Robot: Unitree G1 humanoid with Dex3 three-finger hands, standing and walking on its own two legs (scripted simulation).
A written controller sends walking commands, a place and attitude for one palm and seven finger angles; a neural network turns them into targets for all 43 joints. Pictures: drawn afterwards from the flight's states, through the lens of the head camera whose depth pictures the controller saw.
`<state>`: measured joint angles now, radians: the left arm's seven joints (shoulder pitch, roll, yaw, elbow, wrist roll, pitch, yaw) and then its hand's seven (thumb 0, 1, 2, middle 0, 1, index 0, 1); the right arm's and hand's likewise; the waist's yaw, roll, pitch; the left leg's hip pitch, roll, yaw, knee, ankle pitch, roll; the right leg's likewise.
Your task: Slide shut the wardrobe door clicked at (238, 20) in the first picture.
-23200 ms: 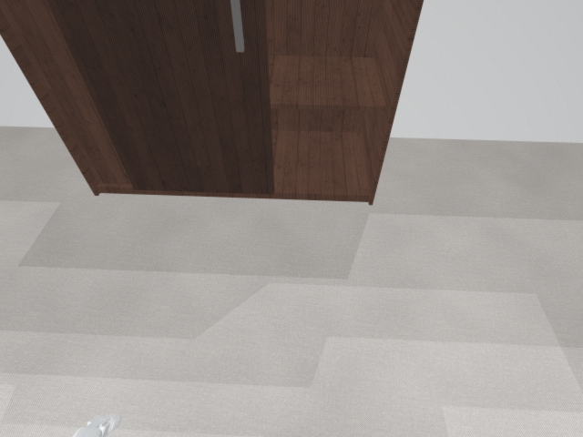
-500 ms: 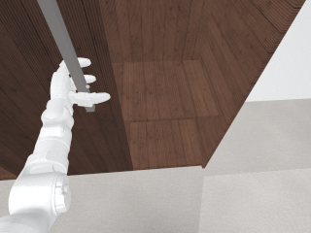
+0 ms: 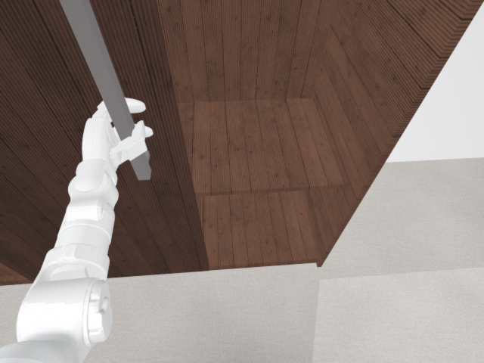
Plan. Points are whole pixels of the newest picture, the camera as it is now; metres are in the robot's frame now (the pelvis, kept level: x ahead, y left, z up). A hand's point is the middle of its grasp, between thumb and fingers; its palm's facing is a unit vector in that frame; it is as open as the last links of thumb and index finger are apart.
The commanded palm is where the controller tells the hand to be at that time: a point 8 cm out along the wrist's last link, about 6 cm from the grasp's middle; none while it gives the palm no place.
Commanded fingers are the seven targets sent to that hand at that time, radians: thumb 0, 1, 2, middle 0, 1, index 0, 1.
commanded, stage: grip the handle and tug to test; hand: left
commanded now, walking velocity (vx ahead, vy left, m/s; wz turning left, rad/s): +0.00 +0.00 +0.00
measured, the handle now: (121, 101) +0.50 +0.20 +0.16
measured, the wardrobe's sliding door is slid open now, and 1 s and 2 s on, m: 0.46 0.46 0.46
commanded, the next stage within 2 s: tug the door sideways, standing still in 0.64 s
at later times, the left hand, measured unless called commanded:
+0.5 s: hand (140, 140) +0.45 +0.17 +0.12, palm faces +0.09 -1.00 -0.01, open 5.6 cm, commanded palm +0.40 +0.21 +0.12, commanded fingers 0.00 0.90 0.90 -0.45 -1.40 -0.45 -1.40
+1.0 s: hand (140, 139) +0.45 +0.17 +0.12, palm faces +0.11 -0.99 -0.01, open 5.5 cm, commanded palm +0.43 +0.19 +0.12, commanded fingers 0.00 0.90 0.90 -0.45 -1.40 -0.45 -1.40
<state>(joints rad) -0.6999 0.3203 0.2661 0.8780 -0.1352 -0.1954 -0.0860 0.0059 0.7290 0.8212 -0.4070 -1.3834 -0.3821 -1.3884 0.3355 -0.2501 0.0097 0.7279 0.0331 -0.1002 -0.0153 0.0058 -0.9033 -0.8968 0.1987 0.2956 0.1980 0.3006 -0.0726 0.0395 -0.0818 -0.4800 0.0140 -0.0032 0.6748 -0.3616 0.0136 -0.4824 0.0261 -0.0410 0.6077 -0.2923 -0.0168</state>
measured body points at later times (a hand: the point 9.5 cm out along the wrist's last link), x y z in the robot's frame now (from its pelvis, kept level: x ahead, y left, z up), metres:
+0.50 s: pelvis +0.01 +0.00 +0.00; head +0.05 +0.00 +0.45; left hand +0.44 +0.22 +0.12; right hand +0.07 -0.25 -0.12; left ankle -0.02 +0.11 -0.72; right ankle +0.00 -0.11 -0.72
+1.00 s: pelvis +0.02 +0.01 +0.01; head +0.07 +0.01 +0.45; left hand +0.44 +0.22 +0.12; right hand +0.12 -0.24 -0.12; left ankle -0.02 +0.11 -0.72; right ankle +0.00 -0.11 -0.72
